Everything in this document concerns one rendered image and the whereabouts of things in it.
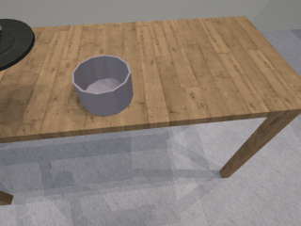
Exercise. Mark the lid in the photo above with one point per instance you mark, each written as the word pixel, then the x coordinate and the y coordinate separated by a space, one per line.
pixel 16 41

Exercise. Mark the pot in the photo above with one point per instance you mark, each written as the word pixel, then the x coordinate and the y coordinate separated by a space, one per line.
pixel 103 84

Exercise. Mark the table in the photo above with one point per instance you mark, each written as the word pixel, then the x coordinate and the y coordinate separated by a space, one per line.
pixel 184 72

